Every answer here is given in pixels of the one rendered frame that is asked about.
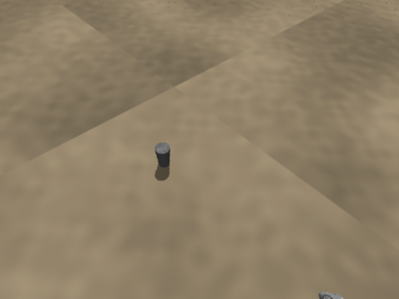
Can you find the cup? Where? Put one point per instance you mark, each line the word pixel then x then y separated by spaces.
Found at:
pixel 162 151

